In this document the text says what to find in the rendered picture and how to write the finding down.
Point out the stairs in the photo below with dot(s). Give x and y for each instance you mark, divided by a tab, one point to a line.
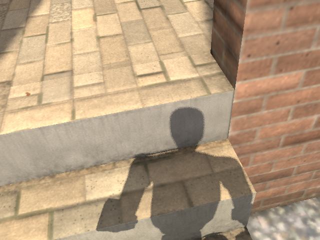
162	172

